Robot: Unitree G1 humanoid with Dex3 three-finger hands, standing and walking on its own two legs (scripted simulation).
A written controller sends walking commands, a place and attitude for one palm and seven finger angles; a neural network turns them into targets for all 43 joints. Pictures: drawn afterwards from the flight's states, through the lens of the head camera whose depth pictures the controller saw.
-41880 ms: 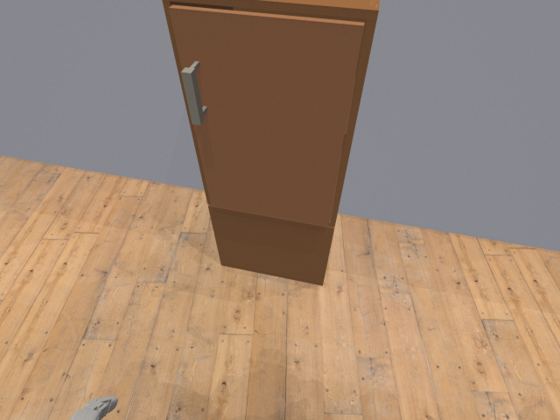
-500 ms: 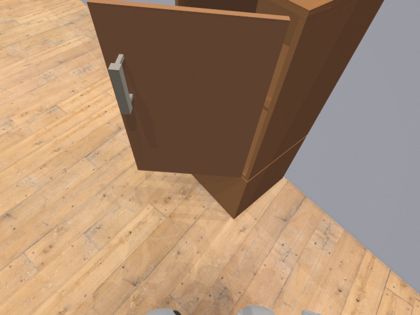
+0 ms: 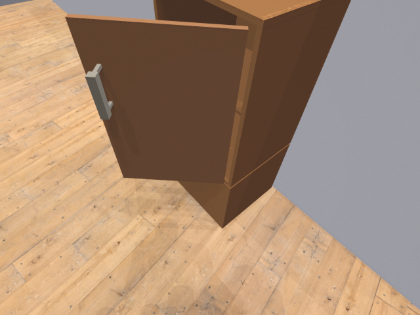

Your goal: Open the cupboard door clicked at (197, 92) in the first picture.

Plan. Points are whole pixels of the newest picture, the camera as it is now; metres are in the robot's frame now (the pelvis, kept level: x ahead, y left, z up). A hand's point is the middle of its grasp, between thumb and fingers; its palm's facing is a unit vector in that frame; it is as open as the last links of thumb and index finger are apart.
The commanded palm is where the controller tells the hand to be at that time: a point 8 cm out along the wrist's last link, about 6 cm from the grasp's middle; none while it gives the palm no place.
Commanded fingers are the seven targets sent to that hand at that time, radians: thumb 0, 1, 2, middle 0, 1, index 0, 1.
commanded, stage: come to a stop and stand still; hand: left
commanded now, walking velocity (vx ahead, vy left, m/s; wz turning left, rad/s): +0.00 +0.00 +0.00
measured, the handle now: (102, 92) +0.60 +0.32 +0.07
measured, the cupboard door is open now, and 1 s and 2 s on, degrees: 47 47 47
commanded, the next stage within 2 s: look again from close up in 0.08 s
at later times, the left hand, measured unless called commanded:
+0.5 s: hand out of the picture +0.02 +0.18 -0.17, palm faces +0.01 -0.98 -0.22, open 7.4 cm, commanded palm none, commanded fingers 0.00 0.90 0.90 -0.20 -0.30 -0.20 -0.30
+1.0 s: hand out of the picture +0.02 +0.19 -0.18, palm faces +0.03 -0.98 -0.20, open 7.4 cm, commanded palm none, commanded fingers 0.00 0.90 0.90 -0.20 -0.30 -0.20 -0.30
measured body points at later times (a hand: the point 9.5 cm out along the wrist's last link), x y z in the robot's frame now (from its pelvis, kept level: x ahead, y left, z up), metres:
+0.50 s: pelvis +0.00 +0.00 +0.00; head +0.01 -0.01 +0.45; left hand +0.02 +0.23 -0.15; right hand +0.03 -0.23 -0.16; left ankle -0.01 +0.11 -0.74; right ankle -0.01 -0.11 -0.74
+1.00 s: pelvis +0.00 +0.01 +0.00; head +0.01 +0.01 +0.45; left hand +0.02 +0.24 -0.16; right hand +0.01 -0.23 -0.16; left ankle -0.01 +0.11 -0.74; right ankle -0.01 -0.11 -0.74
